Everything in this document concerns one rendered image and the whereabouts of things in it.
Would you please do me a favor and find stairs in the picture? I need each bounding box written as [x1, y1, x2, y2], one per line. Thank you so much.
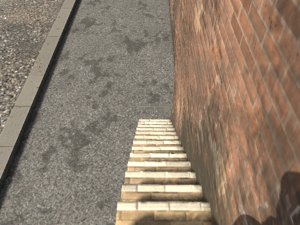
[115, 119, 213, 225]

